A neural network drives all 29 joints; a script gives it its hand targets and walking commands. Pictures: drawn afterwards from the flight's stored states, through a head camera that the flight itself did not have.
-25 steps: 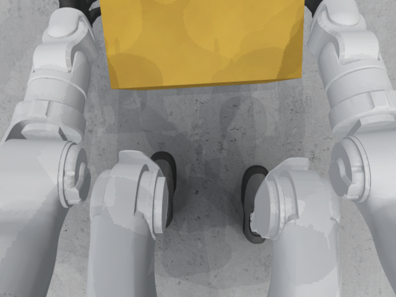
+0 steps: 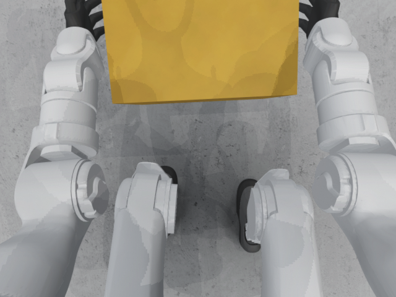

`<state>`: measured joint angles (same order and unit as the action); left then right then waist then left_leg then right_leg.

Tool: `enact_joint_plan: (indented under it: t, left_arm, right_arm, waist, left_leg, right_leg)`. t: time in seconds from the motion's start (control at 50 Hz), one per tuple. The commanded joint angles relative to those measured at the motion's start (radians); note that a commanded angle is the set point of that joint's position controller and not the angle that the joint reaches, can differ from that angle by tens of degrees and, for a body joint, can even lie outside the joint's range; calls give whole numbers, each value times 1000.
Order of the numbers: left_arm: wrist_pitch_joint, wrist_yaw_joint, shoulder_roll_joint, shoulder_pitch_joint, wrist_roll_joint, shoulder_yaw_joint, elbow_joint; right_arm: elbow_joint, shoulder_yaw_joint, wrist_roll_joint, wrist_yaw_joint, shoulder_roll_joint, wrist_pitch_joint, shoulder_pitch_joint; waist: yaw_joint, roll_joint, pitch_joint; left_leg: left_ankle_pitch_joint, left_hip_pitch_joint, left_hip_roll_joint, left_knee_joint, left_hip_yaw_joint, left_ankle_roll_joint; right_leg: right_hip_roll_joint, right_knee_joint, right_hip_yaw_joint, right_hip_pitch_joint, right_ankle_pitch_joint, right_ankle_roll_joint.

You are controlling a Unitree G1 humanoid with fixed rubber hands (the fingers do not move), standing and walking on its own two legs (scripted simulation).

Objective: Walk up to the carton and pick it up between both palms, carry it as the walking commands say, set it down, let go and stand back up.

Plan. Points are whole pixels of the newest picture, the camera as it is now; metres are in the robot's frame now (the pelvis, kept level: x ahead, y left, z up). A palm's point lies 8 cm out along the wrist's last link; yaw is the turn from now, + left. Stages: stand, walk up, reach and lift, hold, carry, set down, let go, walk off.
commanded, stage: reach and lift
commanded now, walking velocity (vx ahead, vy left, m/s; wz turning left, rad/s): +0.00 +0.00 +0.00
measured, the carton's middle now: (200, 50) +0.53 +0.05 -0.20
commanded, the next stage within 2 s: none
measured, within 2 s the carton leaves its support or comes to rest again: neither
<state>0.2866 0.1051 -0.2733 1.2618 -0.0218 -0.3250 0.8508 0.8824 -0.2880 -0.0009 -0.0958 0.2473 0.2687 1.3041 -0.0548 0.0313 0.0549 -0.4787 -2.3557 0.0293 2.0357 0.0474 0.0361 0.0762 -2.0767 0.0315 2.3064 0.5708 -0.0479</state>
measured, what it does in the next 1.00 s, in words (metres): rises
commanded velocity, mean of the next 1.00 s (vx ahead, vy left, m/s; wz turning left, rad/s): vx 0.00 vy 0.00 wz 0.00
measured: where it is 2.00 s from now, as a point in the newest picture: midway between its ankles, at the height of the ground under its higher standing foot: (206, 220)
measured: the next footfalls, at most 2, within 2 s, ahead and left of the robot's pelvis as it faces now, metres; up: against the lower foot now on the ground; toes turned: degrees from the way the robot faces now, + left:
none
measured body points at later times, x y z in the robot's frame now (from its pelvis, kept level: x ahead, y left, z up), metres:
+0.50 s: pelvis +0.00 +0.00 +0.05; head +0.31 +0.02 +0.37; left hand +0.51 +0.23 -0.05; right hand +0.55 -0.14 -0.05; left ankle +0.12 +0.13 -0.36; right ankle +0.10 -0.12 -0.36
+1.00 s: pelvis +0.01 +0.00 +0.10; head +0.28 +0.02 +0.46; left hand +0.50 +0.22 +0.02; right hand +0.53 -0.14 +0.02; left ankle +0.12 +0.13 -0.36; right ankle +0.10 -0.12 -0.36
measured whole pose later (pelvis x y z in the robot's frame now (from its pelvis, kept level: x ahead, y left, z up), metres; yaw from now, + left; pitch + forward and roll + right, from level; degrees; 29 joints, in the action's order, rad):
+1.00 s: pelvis +0.01 +0.00 +0.10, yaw +0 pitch +49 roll -1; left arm 0.38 0.13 -0.11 1.03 0.12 -0.44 0.69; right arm 0.75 -0.39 -0.14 -0.10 0.12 0.36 1.07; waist -0.05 0.02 -0.22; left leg -0.43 -2.11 0.06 1.69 0.07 0.04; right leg 0.09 -1.72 0.06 2.06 0.51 -0.05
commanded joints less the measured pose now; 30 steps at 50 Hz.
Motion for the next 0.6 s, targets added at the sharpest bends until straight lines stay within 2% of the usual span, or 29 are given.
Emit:
enact_joint_plan:
  t: [0.0, 0.24, 0.36, 0.58]
  left_arm:
    - [-11, -349, 910, 608, -102, 382, -176]
    - [26, -358, 961, 555, -93, 421, -257]
    - [39, -372, 984, 533, -70, 399, -224]
    - [68, -383, 1013, 520, -42, 358, -193]
  right_arm:
    - [-149, 372, 98, 300, -945, -8, 570]
    - [-200, 408, 99, 320, -1006, 26, 508]
    - [-175, 380, 61, 327, -1020, 37, 471]
    - [-153, 346, 34, 347, -1036, 71, 464]
  waist:
    - [-31, -5, -1213]
    - [-37, -1, -1352]
    - [-21, -7, -1313]
    - [-22, 1, -1275]
  left_leg:
    - [310, 727, 53, -150, -149, -13]
    - [372, 820, 64, -229, -145, -6]
    - [331, 787, 66, -278, -151, -3]
    - [233, 813, 73, -368, -152, -13]
  right_leg:
    - [63, 194, -134, -513, -255, 36]
    - [76, 269, -135, -566, -299, 33]
    - [71, 329, -121, -583, -284, 35]
    - [73, 418, -124, -616, -202, 37]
